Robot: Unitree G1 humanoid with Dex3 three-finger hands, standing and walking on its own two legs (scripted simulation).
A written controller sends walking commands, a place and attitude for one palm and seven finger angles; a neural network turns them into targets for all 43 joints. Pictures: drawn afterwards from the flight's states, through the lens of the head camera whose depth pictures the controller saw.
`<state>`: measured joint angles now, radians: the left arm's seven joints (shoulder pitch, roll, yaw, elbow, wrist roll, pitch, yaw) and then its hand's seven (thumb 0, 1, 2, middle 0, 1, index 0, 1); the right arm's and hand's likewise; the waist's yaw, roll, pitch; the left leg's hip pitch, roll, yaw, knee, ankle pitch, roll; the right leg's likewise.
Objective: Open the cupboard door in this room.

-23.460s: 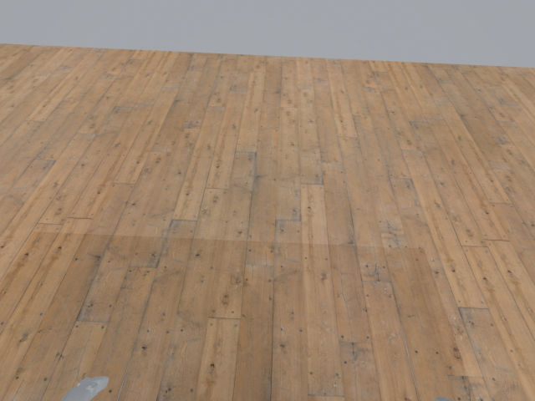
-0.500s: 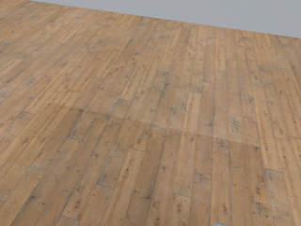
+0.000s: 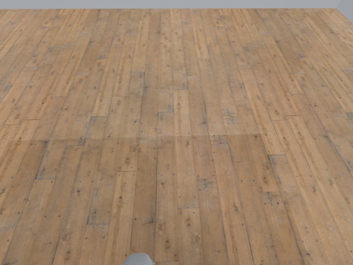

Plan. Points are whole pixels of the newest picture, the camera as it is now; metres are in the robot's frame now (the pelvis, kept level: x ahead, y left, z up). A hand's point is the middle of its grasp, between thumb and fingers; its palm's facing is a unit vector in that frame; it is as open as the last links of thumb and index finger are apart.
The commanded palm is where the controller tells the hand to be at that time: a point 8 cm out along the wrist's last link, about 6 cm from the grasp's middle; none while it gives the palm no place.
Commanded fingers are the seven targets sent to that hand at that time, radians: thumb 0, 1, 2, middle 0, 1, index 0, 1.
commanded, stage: turn or walk to find it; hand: left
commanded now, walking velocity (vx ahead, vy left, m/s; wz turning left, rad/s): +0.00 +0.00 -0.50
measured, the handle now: out of the picture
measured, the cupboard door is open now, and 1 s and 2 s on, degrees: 0 0 0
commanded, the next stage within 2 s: none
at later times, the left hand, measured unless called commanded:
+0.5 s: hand out of the picture +0.12 +0.20 -0.17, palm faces -0.27 -0.93 -0.23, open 7.4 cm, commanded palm none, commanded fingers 0.00 0.90 0.90 -0.20 -0.30 -0.20 -0.30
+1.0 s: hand out of the picture +0.14 +0.16 -0.17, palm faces -0.44 -0.87 -0.21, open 7.4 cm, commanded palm none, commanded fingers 0.00 0.90 0.90 -0.20 -0.30 -0.20 -0.30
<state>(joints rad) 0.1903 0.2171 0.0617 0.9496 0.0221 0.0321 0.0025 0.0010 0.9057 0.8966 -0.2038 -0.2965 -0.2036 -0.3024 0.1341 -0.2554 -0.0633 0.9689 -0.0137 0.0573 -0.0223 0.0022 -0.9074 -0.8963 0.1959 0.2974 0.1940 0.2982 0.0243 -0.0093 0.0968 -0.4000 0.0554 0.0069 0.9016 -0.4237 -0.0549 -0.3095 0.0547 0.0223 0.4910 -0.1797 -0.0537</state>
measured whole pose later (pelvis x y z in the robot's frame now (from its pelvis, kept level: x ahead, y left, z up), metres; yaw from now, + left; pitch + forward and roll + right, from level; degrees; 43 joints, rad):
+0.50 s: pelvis -0.02 +0.02 +0.00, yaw -17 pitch +1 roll -1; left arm 0.16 0.24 0.08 0.94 0.02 0.08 -0.02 0.00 0.91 0.90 -0.20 -0.30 -0.20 -0.30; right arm 0.24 -0.18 -0.05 0.96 -0.03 0.01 -0.01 0.00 -0.90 -0.90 0.20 0.30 0.20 0.30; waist -0.01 0.00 0.10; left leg -0.21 0.13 0.24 0.53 -0.31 -0.01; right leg -0.38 -0.05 -0.06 0.83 -0.45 0.06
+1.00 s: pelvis -0.02 +0.01 +0.00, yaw -30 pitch +1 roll -1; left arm 0.20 0.22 0.06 0.94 0.02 0.04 0.00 0.00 0.90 0.90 -0.20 -0.30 -0.20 -0.30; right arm 0.11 -0.23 -0.05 0.91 -0.01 0.04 -0.02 0.00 -0.91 -0.90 0.20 0.30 0.20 0.30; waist 0.03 -0.02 0.09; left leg -0.38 0.05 0.02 0.78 -0.41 -0.07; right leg -0.29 0.07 0.06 0.53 -0.25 -0.03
